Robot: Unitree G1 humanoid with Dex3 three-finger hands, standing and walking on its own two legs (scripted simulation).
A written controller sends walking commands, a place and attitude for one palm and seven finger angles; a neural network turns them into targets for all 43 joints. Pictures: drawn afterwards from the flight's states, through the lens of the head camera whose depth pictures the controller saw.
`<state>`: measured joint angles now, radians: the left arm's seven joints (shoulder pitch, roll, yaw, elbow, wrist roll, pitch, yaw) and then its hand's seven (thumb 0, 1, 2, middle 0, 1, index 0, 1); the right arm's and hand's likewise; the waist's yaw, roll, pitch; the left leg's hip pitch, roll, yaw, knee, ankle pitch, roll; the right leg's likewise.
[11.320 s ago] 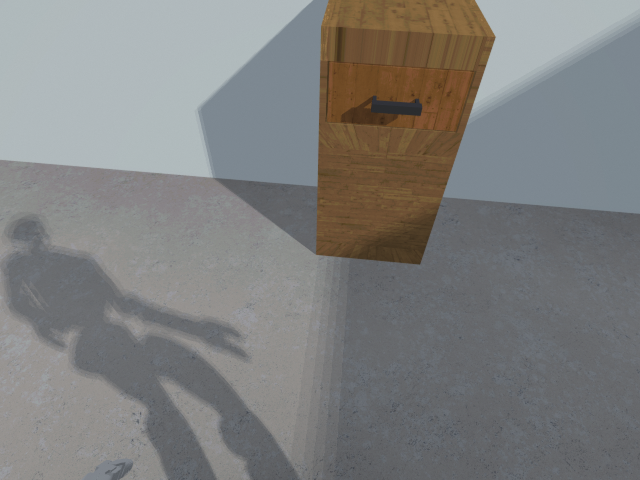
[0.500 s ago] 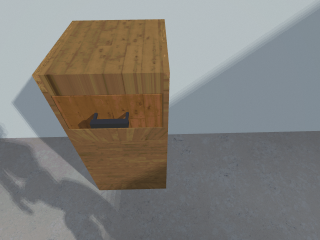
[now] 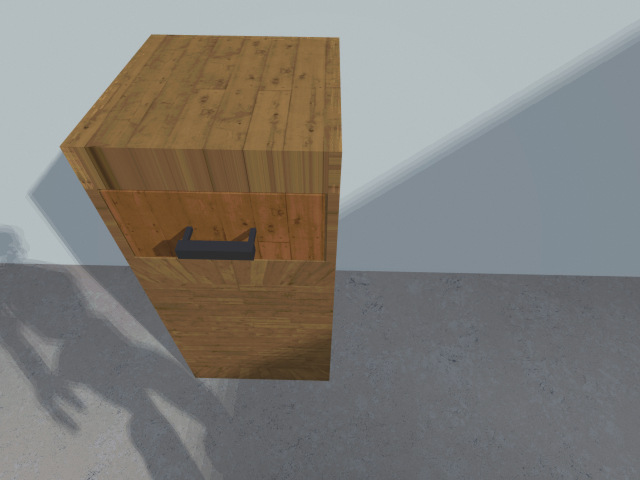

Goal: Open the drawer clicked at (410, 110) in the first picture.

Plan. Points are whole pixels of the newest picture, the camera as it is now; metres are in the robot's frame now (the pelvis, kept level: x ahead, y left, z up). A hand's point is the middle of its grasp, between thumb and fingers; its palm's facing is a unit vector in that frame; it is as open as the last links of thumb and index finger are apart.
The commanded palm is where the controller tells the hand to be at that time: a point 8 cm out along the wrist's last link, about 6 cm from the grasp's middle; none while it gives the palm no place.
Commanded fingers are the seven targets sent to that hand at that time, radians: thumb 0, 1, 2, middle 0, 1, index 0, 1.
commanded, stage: come to a stop and stand still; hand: left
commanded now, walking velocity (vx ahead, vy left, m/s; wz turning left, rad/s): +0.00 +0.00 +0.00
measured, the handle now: (218, 241) +0.51 +0.22 -0.06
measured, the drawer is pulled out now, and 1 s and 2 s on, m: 0.00 0.00 0.00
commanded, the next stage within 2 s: look again from close up in 0.08 s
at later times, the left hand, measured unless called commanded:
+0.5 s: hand out of the picture +0.04 +0.22 -0.18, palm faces +0.01 -0.98 -0.22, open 7.3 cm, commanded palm none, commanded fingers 0.00 0.90 0.90 -0.20 -0.30 -0.20 -0.30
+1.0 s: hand out of the picture +0.11 +0.27 -0.07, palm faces -0.02 -0.78 -0.63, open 7.6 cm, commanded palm +0.09 +0.31 -0.05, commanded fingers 0.00 0.67 0.80 -0.22 -0.45 -0.22 -0.45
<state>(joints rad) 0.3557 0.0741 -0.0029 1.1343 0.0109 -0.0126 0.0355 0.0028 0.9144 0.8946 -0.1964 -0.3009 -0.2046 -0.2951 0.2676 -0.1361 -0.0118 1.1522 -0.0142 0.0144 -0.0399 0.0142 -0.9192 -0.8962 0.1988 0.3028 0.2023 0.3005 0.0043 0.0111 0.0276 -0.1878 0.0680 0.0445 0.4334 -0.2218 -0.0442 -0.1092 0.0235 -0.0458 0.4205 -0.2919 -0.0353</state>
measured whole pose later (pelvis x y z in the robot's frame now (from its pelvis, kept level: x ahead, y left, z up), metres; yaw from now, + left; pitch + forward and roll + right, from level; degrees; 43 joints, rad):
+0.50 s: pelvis +0.01 +0.04 -0.01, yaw +0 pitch -2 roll -1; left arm 0.29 0.19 0.00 1.00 0.02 -0.01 0.05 0.00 0.91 0.89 -0.20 -0.30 -0.20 -0.29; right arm 0.26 -0.17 -0.01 1.01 -0.02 0.00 -0.03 0.01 -0.91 -0.90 0.20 0.30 0.20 0.30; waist 0.00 -0.01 0.00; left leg -0.24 0.03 0.07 0.58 -0.32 0.01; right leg -0.15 -0.02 -0.02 0.53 -0.36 0.02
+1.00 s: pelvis -0.05 +0.07 -0.02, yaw +1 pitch +0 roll +1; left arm 0.43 0.28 -0.10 0.10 0.32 0.08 0.25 0.01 0.85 0.87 -0.20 -0.34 -0.21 -0.33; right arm 0.32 -0.21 0.03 0.80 0.03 -0.25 -0.07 0.01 -0.90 -0.90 0.20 0.30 0.21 0.30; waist -0.01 0.00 -0.02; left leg -0.38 -0.07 0.10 0.58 -0.21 0.07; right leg -0.38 -0.03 0.00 0.68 -0.36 -0.03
